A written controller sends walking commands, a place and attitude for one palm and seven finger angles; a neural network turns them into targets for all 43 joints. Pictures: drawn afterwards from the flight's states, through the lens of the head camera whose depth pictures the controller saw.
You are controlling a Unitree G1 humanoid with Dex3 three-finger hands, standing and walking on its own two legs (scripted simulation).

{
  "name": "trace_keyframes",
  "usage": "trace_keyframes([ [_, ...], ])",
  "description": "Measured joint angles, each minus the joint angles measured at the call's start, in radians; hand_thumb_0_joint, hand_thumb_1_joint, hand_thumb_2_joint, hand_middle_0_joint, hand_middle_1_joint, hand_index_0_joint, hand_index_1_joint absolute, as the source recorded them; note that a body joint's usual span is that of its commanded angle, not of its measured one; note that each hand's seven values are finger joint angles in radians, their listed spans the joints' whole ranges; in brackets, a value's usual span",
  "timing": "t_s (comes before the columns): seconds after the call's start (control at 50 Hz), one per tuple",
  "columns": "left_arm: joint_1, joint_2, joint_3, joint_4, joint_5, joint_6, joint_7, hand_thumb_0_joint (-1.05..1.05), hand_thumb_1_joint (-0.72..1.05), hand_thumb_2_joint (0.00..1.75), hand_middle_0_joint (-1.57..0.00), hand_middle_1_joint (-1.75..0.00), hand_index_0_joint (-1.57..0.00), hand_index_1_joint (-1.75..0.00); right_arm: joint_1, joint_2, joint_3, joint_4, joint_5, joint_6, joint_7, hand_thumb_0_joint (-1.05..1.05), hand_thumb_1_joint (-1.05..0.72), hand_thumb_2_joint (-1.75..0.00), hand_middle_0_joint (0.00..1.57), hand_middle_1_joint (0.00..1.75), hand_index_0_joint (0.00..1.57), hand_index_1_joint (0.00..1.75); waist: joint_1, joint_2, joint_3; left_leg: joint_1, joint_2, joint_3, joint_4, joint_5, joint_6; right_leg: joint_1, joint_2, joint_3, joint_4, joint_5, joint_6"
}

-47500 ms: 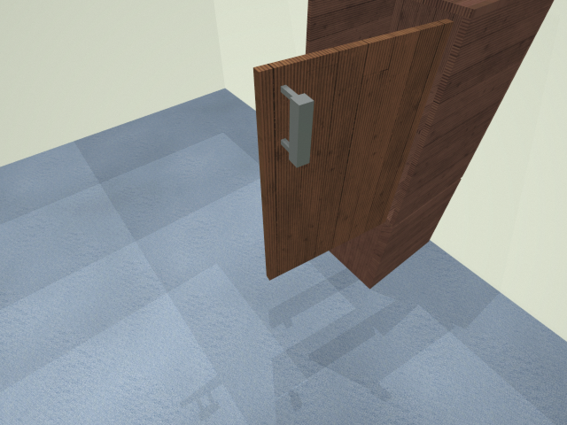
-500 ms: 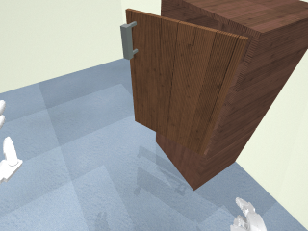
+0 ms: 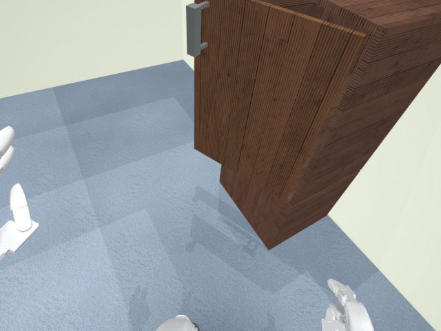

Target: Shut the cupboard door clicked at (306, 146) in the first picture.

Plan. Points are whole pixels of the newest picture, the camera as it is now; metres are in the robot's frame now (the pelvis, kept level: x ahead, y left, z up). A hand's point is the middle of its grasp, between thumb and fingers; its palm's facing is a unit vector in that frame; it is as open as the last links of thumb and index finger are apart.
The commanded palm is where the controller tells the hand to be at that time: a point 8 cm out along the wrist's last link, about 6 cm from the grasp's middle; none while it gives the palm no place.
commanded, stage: step back with the hand held close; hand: left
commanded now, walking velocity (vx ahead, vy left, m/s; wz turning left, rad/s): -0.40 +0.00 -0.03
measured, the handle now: (199, 28) +0.78 +0.12 +0.17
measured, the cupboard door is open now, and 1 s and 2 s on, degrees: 24 24 24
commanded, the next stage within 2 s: stop stepping back and stand still in 0.32 s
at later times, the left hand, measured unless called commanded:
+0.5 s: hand out of the picture +0.10 +0.27 +0.19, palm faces +0.35 -0.87 -0.35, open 7.4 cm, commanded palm +0.06 +0.32 +0.19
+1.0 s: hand out of the picture -0.02 +0.37 +0.21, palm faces +0.49 -0.80 -0.34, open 7.4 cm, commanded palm -0.09 +0.40 +0.19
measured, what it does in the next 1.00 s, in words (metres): walks backwards: right foot, then right foot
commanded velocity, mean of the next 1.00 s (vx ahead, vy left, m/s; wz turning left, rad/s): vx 0.04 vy -0.05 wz -0.03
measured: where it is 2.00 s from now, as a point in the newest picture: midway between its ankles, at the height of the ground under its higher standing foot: outside the picture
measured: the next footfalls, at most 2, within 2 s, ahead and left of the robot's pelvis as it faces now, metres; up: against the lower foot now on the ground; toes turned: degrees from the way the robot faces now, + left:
right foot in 0.42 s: -0.17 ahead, -0.11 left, +0.00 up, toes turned -4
right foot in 0.70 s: -0.15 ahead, -0.04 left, +0.01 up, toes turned -10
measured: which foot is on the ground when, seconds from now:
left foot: down 0.00-0.68, up 0.70-0.92, down 0.94-1.00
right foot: down 0.00-0.14, up 0.16-0.40, down 0.42-0.56, up 0.58-0.68, down 0.70-0.94, up 0.96-1.00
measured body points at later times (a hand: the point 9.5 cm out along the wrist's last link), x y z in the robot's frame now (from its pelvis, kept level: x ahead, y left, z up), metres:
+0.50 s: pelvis -0.11 +0.03 +0.00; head -0.11 +0.08 +0.45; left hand +0.07 +0.32 +0.21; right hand +0.07 -0.19 -0.06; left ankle +0.08 +0.08 -0.71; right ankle -0.21 -0.11 -0.72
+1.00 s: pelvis -0.25 +0.11 +0.00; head -0.27 +0.14 +0.45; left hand -0.06 +0.41 +0.23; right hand -0.13 -0.16 -0.07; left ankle -0.25 +0.24 -0.72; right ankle -0.20 -0.01 -0.69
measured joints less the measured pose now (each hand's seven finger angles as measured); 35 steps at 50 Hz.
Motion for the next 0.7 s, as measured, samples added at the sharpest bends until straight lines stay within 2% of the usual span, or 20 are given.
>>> trace_keyframes([
  [0.04, 0.019, 0.012, -0.012, -0.035, 0.005, -0.003, 0.004, 0.01, 0.88, 0.90, -0.21, -0.30, -0.21, -0.30, 0.004, -0.003, -0.002, 0.001, -0.004, 0.004, -0.003, 0.01, -0.90, -0.90, 0.20, 0.30, 0.20, 0.30, -0.009, -0.009, -0.008, -0.004, -0.005, -0.005, 0.002, -0.017, -0.013, 0.003, -0.006, -0.007, -0.009, 0.008, 0.004],
  [0.08, 0.031, 0.035, -0.003, -0.063, 0.006, -0.010, 0.009, 0.01, 0.88, 0.90, -0.21, -0.30, -0.22, -0.30, 0.010, -0.006, -0.006, -0.001, -0.006, 0.011, -0.008, 0.01, -0.90, -0.90, 0.20, 0.30, 0.20, 0.30, -0.016, -0.010, -0.016, -0.003, -0.004, -0.010, -0.009, 0.039, -0.006, 0.006, -0.006, -0.015, -0.011, 0.012, 0.012],
  [0.14, 0.024, 0.073, 0.042, -0.067, 0.003, -0.027, 0.015, 0.01, 0.88, 0.90, -0.22, -0.30, -0.22, -0.30, 0.013, -0.011, -0.012, -0.004, -0.004, 0.009, -0.022, 0.01, -0.90, -0.90, 0.20, 0.30, 0.20, 0.30, -0.020, 0.007, -0.023, -0.002, 0.012, -0.012, -0.028, 0.163, 0.049, 0.000, 0.011, -0.022, 0.007, -0.022, 0.012],
  [0.18, -0.006, 0.082, 0.074, -0.031, 0.005, -0.034, 0.013, 0.01, 0.88, 0.90, -0.22, -0.30, -0.22, -0.30, 0.009, -0.009, -0.018, -0.003, -0.006, -0.004, -0.030, 0.01, -0.90, -0.90, 0.20, 0.29, 0.20, 0.30, -0.023, 0.034, -0.018, -0.004, 0.030, -0.019, -0.038, 0.206, 0.075, -0.016, 0.041, -0.018, 0.113, -0.103, 0.005],
  [0.22, -0.039, 0.080, 0.092, 0.015, -0.003, -0.026, 0.008, 0.01, 0.88, 0.90, -0.22, -0.30, -0.22, -0.30, 0.009, 0.001, -0.022, 0.007, -0.009, -0.014, -0.028, 0.01, -0.90, -0.90, 0.20, 0.29, 0.20, 0.30, -0.021, 0.058, -0.024, -0.001, 0.043, -0.028, -0.078, 0.228, 0.074, -0.007, 0.065, -0.021, 0.230, -0.171, -0.004],
  [0.26, -0.050, 0.070, 0.095, 0.036, -0.019, -0.014, 0.007, 0.01, 0.88, 0.90, -0.21, -0.30, -0.22, -0.30, 0.015, 0.013, -0.019, 0.015, -0.008, -0.025, -0.017, 0.01, -0.90, -0.90, 0.20, 0.29, 0.20, 0.30, -0.012, 0.068, -0.044, 0.004, 0.062, -0.018, -0.143, 0.270, 0.063, 0.037, 0.073, -0.036, 0.263, -0.225, -0.011],
  [0.3, -0.036, 0.053, 0.083, 0.026, -0.038, 0.000, 0.009, 0.01, 0.89, 0.90, -0.21, -0.30, -0.21, -0.30, 0.018, 0.026, -0.009, 0.020, -0.003, -0.036, -0.003, 0.01, -0.90, -0.90, 0.20, 0.29, 0.20, 0.30, 0.002, 0.064, -0.069, 0.003, 0.071, 0.001, -0.213, 0.304, 0.056, 0.100, 0.067, -0.053, 0.218, -0.272, -0.017],
  [0.36, -0.010, 0.023, 0.046, -0.009, -0.054, 0.014, 0.005, 0.01, 0.89, 0.90, -0.21, -0.30, -0.21, -0.30, 0.001, 0.042, 0.004, 0.019, -0.005, -0.050, 0.012, 0.01, -0.90, -0.90, 0.20, 0.29, 0.20, 0.30, 0.024, 0.049, -0.089, -0.006, 0.076, 0.032, -0.306, 0.354, 0.037, 0.211, 0.051, -0.079, 0.045, -0.305, -0.024],
  [0.42, -0.008, 0.031, 0.029, -0.062, -0.053, 0.010, 0.004, 0.01, 0.89, 0.90, -0.20, -0.30, -0.21, -0.30, -0.049, 0.059, 0.019, 0.013, -0.015, -0.058, 0.022, 0.01, -0.90, -0.90, 0.20, 0.30, 0.20, 0.30, 0.056, -0.012, -0.071, -0.056, 0.060, 0.086, -0.298, 0.337, -0.022, 0.291, 0.000, -0.048, -0.181, -0.231, -0.060],
  [0.44, -0.020, 0.025, 0.016, -0.071, -0.047, 0.004, 0.003, 0.01, 0.89, 0.90, -0.20, -0.30, -0.21, -0.30, -0.071, 0.057, 0.022, 0.025, -0.017, -0.058, 0.021, 0.01, -0.90, -0.90, 0.20, 0.30, 0.20, 0.30, 0.062, -0.006, -0.049, -0.078, 0.067, 0.079, -0.243, 0.282, -0.042, 0.280, -0.001, -0.043, -0.181, -0.140, -0.048],
  [0.48, -0.039, 0.033, -0.014, -0.082, -0.035, 0.002, -0.002, 0.01, 0.89, 0.90, -0.21, -0.30, -0.21, -0.30, -0.072, 0.057, 0.026, 0.057, -0.019, -0.052, 0.011, 0.01, -0.90, -0.90, 0.20, 0.30, 0.20, 0.30, 0.056, 0.001, -0.023, -0.076, 0.057, 0.037, -0.108, 0.133, -0.066, 0.290, 0.003, -0.040, -0.134, -0.130, -0.004],
  [0.5, -0.039, 0.047, -0.015, -0.086, -0.031, 0.002, -0.006, 0.01, 0.89, 0.90, -0.21, -0.30, -0.21, -0.30, -0.052, 0.062, 0.029, 0.066, -0.015, -0.049, 0.008, 0.01, -0.90, -0.90, 0.20, 0.30, 0.20, 0.30, 0.053, -0.012, -0.034, -0.055, 0.043, 0.022, -0.052, 0.095, -0.067, 0.293, -0.006, -0.032, -0.113, -0.149, 0.009],
  [0.52, -0.034, 0.062, -0.007, -0.093, -0.030, 0.010, -0.010, 0.01, 0.88, 0.90, -0.21, -0.30, -0.21, -0.30, -0.025, 0.065, 0.032, 0.068, -0.011, -0.044, 0.006, 0.01, -0.90, -0.90, 0.20, 0.30, 0.20, 0.30, 0.047, -0.026, -0.054, -0.021, 0.032, 0.012, -0.031, 0.085, -0.063, 0.291, -0.015, -0.024, -0.089, -0.170, 0.015],
  [0.54, -0.035, 0.074, 0.005, -0.096, -0.031, 0.020, -0.013, 0.01, 0.88, 0.90, -0.21, -0.30, -0.21, -0.30, -0.001, 0.063, 0.032, 0.063, -0.008, -0.039, 0.000, 0.01, -0.90, -0.90, 0.20, 0.30, 0.20, 0.30, 0.028, -0.033, -0.070, -0.006, 0.020, 0.010, -0.047, 0.129, -0.041, 0.287, -0.023, -0.027, -0.060, -0.192, 0.014],
  [0.58, -0.066, 0.078, 0.025, -0.074, -0.035, 0.042, -0.013, 0.01, 0.88, 0.90, -0.21, -0.30, -0.21, -0.30, 0.027, 0.044, 0.026, 0.046, -0.003, -0.036, -0.012, 0.01, -0.90, -0.90, 0.20, 0.30, 0.20, 0.30, -0.006, -0.012, -0.074, 0.008, 0.014, 0.003, -0.073, 0.270, 0.028, 0.270, -0.017, -0.035, 0.006, -0.238, 0.001],
  [0.6, -0.089, 0.079, 0.035, -0.047, -0.037, 0.053, -0.010, 0.01, 0.88, 0.90, -0.21, -0.30, -0.22, -0.30, 0.029, 0.039, 0.021, 0.045, -0.001, -0.035, -0.016, 0.01, -0.90, -0.90, 0.20, 0.30, 0.20, 0.30, -0.018, -0.006, -0.066, 0.014, 0.009, 0.004, -0.085, 0.288, 0.053, 0.252, -0.011, -0.030, 0.041, -0.272, -0.009],
  [0.62, -0.110, 0.080, 0.045, -0.016, -0.039, 0.064, -0.008, 0.01, 0.88, 0.90, -0.21, -0.30, -0.21, -0.30, 0.029, 0.037, 0.018, 0.044, 0.000, -0.032, -0.019, 0.01, -0.90, -0.90, 0.20, 0.30, 0.20, 0.30, -0.030, -0.001, -0.056, 0.024, 0.004, 0.002, -0.108, 0.290, 0.049, 0.230, 0.001, -0.028, 0.074, -0.304, -0.019],
  [0.64, -0.124, 0.081, 0.054, 0.016, -0.042, 0.076, -0.007, 0.01, 0.88, 0.90, -0.21, -0.30, -0.21, -0.30, 0.029, 0.036, 0.015, 0.041, 0.000, -0.027, -0.018, 0.01, -0.90, -0.90, 0.20, 0.30, 0.20, 0.30, -0.041, 0.004, -0.046, 0.035, 0.000, -0.001, -0.143, 0.289, 0.022, 0.208, 0.017, -0.034, 0.099, -0.329, -0.028],
  [0.68, -0.124, 0.079, 0.058, 0.066, -0.055, 0.108, -0.010, 0.01, 0.88, 0.90, -0.21, -0.30, -0.21, -0.30, 0.039, 0.034, 0.003, 0.025, -0.007, -0.018, -0.008, 0.01, -0.90, -0.90, 0.20, 0.29, 0.20, 0.30, -0.064, 0.019, -0.030, 0.056, -0.004, -0.003, -0.227, 0.266, -0.072, 0.189, 0.052, -0.079, 0.089, -0.360, -0.049],
  [0.7, -0.104, 0.086, 0.057, 0.067, -0.056, 0.121, -0.012, 0.01, 0.89, 0.90, -0.21, -0.30, -0.21, -0.30, 0.050, 0.032, -0.002, 0.009, -0.003, -0.016, -0.001, 0.01, -0.90, -0.90, 0.20, 0.29, 0.20, 0.30, -0.071, 0.016, -0.025, 0.038, -0.012, 0.011, -0.215, 0.171, -0.115, 0.197, 0.056, -0.106, 0.030, -0.371, -0.073],
])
